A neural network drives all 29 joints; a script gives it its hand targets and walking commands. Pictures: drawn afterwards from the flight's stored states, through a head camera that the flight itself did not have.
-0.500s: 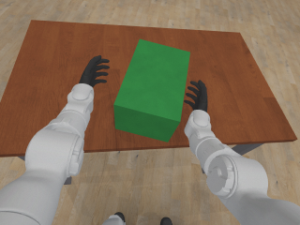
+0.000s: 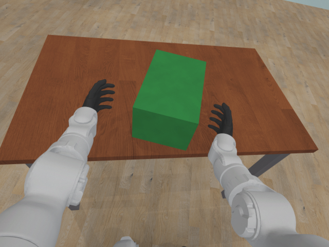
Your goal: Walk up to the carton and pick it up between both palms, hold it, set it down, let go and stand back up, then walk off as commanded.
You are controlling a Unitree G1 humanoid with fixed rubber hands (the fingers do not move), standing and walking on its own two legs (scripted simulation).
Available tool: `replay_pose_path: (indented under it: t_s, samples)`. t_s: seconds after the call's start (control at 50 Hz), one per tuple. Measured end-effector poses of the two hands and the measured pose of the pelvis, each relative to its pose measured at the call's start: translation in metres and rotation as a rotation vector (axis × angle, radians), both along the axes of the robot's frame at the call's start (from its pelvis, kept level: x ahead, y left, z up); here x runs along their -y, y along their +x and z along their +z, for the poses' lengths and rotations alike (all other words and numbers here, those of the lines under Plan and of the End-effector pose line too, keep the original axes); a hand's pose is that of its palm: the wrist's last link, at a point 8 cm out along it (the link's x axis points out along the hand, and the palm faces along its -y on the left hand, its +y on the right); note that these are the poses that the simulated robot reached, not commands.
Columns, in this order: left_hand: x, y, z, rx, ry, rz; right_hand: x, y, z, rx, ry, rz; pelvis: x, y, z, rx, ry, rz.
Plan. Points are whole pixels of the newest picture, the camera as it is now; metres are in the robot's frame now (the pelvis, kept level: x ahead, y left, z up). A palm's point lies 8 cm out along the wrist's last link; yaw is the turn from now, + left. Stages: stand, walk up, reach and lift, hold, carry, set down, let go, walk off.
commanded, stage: set down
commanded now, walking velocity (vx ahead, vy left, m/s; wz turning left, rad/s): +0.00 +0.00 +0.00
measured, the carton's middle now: (170, 97) +0.53 -0.02 +0.00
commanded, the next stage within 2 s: none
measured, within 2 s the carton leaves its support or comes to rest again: neither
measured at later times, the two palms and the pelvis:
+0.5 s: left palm (87, 123) +0.40 +0.21 +0.03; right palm (227, 150) +0.34 -0.15 +0.04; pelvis +0.00 +0.00 +0.00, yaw +0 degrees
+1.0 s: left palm (69, 138) +0.34 +0.24 +0.04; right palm (244, 171) +0.27 -0.17 +0.06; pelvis +0.02 -0.01 +0.01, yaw +1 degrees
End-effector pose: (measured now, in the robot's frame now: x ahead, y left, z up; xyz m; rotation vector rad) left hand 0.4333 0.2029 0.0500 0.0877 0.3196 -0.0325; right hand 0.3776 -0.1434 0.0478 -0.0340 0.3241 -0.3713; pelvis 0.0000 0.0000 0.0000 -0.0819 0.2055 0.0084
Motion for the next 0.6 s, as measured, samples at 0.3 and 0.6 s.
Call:
replay_pose_path:
  t_s: [0.3, 0.6]
  samples:
    - [0.005, -0.018, -0.015, 0.005, -0.038, -0.035, -0.008, -0.017, -0.002, 0.046, 0.028, -0.030, -0.001, -0.003, -0.002, 0.010, -0.002, 0.001]
    - [-0.015, -0.041, -0.018, -0.003, -0.041, -0.039, 0.012, -0.056, -0.007, 0.108, 0.059, -0.122, 0.000, 0.004, 0.000, 0.030, 0.001, 0.003]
